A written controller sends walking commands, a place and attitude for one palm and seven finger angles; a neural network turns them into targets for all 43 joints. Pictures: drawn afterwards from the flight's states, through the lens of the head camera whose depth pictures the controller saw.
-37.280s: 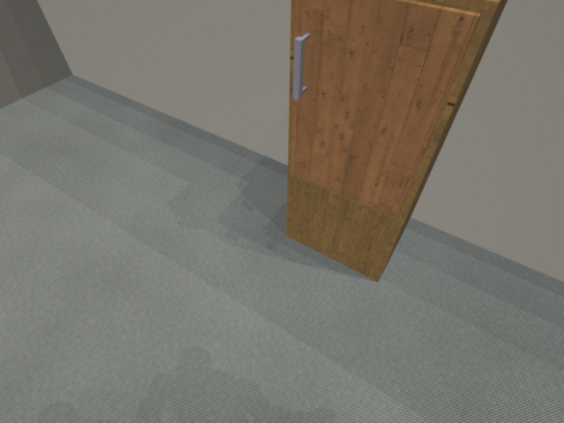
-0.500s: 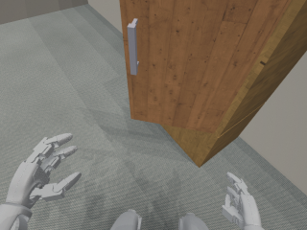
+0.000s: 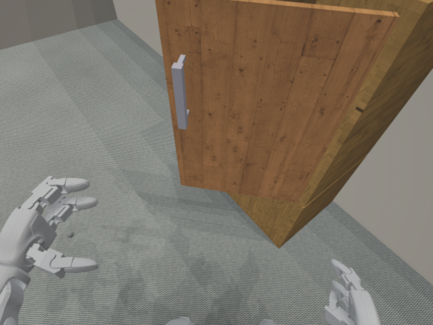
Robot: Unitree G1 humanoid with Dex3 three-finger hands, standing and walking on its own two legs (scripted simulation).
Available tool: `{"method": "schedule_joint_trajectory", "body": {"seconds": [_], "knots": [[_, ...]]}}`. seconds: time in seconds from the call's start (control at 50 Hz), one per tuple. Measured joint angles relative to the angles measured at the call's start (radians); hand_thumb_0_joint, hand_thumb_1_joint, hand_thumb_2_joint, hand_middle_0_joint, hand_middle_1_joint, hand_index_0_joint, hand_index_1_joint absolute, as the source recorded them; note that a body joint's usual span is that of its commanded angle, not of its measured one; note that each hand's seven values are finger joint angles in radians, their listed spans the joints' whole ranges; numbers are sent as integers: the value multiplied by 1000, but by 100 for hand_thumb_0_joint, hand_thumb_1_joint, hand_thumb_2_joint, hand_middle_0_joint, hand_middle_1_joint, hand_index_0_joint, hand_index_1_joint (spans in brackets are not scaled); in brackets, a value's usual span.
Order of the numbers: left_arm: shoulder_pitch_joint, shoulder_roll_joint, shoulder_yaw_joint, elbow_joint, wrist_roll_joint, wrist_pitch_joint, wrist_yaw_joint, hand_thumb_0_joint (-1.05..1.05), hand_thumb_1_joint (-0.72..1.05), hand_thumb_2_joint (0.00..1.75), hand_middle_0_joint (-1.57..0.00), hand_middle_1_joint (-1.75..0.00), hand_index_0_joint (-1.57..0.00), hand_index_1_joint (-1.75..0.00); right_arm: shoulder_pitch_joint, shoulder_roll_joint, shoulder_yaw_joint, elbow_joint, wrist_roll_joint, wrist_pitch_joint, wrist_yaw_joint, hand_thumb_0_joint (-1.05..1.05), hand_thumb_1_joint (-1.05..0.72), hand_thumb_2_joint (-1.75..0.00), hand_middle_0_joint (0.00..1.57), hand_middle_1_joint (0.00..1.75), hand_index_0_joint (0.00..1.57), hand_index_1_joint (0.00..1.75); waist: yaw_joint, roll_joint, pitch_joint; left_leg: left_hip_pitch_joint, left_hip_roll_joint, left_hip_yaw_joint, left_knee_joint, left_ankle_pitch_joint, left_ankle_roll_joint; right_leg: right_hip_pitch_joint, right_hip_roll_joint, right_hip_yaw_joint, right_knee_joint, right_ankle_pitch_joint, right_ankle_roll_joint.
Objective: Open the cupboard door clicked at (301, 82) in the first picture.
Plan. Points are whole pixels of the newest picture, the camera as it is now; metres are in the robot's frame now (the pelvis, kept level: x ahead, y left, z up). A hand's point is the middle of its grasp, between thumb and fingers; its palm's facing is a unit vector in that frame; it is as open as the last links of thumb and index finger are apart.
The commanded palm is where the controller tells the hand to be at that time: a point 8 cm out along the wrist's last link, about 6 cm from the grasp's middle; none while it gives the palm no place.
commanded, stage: raise the hand with hooked fingers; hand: left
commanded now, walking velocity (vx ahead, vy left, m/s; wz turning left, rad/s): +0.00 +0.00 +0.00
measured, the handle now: (182, 94) +0.55 +0.12 +0.12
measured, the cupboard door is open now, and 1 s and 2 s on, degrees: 43 43 43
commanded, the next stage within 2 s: move the hooked fingers beside the handle in 0.96 s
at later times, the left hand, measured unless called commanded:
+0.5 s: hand (64, 187) +0.29 +0.26 +0.13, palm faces -0.04 -1.00 -0.03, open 13.9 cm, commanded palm +0.26 +0.31 +0.13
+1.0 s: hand (66, 190) +0.28 +0.26 +0.13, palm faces -0.04 -1.00 -0.02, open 13.9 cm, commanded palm +0.26 +0.30 +0.13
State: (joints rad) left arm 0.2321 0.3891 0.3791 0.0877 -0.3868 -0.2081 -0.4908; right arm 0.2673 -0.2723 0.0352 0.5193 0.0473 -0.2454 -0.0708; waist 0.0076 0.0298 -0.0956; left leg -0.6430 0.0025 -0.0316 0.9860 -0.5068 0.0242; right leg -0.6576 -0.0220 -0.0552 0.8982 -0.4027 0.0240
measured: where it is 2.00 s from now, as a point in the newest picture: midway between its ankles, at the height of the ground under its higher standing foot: outside the picture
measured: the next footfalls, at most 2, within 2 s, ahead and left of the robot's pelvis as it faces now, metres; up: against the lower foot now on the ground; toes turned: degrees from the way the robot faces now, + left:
none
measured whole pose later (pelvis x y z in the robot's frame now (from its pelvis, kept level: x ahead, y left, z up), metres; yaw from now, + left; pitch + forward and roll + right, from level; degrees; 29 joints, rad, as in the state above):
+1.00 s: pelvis -0.01 -0.02 +0.03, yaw +0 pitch +5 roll -1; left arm -0.10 0.45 0.44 0.42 -0.37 -0.14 -0.58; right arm 0.29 -0.28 0.06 0.55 0.06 -0.20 -0.11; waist 0.01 0.03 -0.06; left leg -0.46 0.01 -0.02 0.78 -0.40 0.01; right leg -0.50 -0.02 -0.04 0.73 -0.32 0.00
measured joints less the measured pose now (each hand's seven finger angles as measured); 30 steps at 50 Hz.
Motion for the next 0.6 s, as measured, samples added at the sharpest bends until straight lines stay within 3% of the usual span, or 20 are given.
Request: {"method": "schedule_joint_trajectory", "body": {"seconds": [0.24, 0.5, 0.6], "knots": [[-154, 29, 29, 123, 5, 57, -41, -1, -45, 32, -30, -117, -30, -117, -3, 5, 24, 5, 3, 24, -17, 1, -90, -90, 20, 30, 20, 30, 8, 9, 7, 87, 2, 2, -87, 37, -7, 82, 3, 1, -75, 30, -8], [-318, 71, 63, 283, 16, 89, -76, -1, -49, 30, -30, -120, -30, -120, 18, -17, 20, 28, 12, 45, -39, 1, -90, -90, 20, 30, 20, 30, -2, 6, 32, 151, 4, 6, -164, 79, -15, 139, 6, 5, -139, 66, -16], [-323, 78, 68, 300, 17, 91, -81, -2, -49, 30, -30, -120, -30, -120, 30, -20, 14, 24, 13, 48, -32, 2, -90, -90, 20, 30, 20, 30, -10, 5, 31, 165, 4, 15, -190, 91, -16, 146, 7, 13, -156, 76, -17]]}}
